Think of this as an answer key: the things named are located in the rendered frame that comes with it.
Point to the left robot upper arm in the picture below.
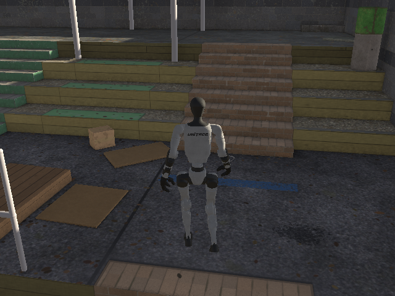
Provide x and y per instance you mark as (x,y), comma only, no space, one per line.
(175,140)

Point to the left robot thigh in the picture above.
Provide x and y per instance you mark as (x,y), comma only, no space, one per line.
(183,187)

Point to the left robot hand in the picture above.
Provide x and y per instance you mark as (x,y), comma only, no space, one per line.
(164,183)

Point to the right robot hand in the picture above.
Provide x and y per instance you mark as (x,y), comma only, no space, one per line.
(228,170)

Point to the robot right foot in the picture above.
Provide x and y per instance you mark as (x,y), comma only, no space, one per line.
(214,248)

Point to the right robot upper arm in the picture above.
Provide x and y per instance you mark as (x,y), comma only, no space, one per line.
(217,130)

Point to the robot right forearm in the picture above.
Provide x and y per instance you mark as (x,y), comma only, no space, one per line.
(226,160)

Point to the robot left forearm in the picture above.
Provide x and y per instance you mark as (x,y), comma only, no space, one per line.
(168,165)

